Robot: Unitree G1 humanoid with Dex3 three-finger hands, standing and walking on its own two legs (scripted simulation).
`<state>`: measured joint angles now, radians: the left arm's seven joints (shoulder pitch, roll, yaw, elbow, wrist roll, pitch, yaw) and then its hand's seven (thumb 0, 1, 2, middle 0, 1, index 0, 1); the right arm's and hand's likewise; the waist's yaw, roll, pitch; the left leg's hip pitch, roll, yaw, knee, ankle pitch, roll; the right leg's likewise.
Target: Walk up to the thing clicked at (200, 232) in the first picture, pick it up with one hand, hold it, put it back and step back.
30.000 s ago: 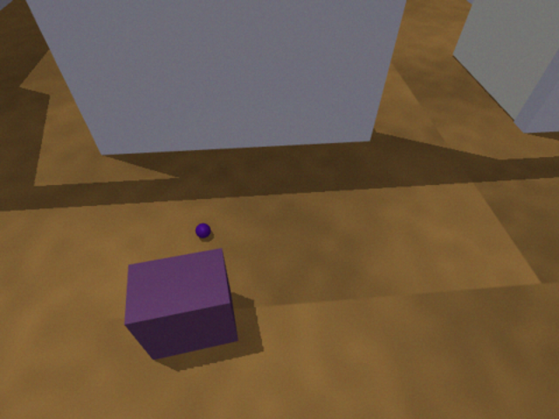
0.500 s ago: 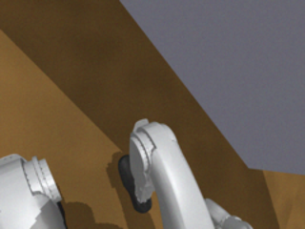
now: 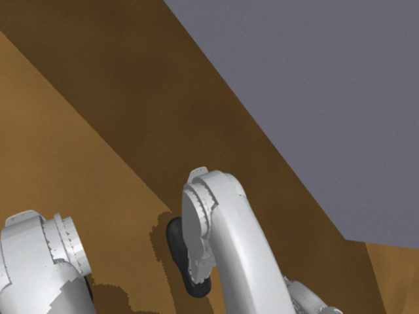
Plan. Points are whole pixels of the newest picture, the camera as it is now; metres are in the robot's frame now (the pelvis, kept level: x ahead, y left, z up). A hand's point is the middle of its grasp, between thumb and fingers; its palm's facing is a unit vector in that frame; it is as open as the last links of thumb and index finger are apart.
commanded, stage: settle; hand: left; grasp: from above
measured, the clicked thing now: out of the picture +0.43 +0.35 -0.26
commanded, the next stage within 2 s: lift in 0.58 s
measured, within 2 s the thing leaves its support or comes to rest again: neither
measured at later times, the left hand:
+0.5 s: hand out of the picture +0.40 +0.34 -0.16, palm faces -0.46 -0.15 -0.88, open 8.5 cm
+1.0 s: hand out of the picture +0.38 +0.35 -0.08, palm faces -0.47 -0.15 -0.87, open 8.5 cm
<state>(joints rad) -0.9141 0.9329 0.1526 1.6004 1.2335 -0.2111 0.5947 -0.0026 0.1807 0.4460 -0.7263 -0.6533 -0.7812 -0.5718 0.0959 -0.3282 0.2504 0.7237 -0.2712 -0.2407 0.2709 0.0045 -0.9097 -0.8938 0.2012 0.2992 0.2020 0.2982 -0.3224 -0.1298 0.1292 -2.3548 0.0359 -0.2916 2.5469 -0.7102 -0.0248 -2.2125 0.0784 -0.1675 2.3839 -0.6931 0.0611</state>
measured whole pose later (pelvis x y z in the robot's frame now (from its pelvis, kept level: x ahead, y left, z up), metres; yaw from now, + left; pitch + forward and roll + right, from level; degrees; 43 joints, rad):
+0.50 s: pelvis +0.00 -0.01 +0.02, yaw +5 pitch +32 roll -9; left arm -0.89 0.74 0.06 1.39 1.18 -0.17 0.35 -0.02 0.18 0.42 -0.75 -0.62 -0.80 -0.56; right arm 0.09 -0.30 0.11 0.70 -0.15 -0.12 0.23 0.00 -0.92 -0.90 0.20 0.30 0.20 0.30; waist -0.22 -0.01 -0.01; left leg -2.34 0.03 -0.19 2.43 -0.66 -0.02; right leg -2.23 0.05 -0.10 2.35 -0.68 0.05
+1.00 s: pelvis -0.01 -0.01 +0.07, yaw +8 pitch +35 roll -8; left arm -0.77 0.66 0.04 1.14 1.13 -0.12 0.19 -0.02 0.15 0.49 -0.75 -0.62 -0.79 -0.59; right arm 0.19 -0.28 0.01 0.71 -0.07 0.00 0.14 0.01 -0.92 -0.90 0.20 0.30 0.20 0.30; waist -0.17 0.03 -0.12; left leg -2.24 0.03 -0.13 2.26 -0.64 -0.01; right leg -2.13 0.02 -0.06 2.20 -0.68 0.04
